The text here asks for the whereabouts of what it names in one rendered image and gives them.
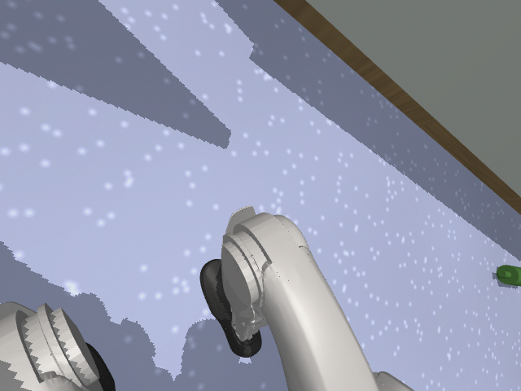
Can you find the right robot foot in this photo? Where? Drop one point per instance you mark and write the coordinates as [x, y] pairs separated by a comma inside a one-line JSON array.
[[212, 287]]

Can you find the right robot hand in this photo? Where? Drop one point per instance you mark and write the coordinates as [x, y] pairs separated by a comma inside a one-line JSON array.
[[387, 382]]

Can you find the left robot foot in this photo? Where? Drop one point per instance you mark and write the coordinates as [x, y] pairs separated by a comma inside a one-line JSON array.
[[105, 377]]

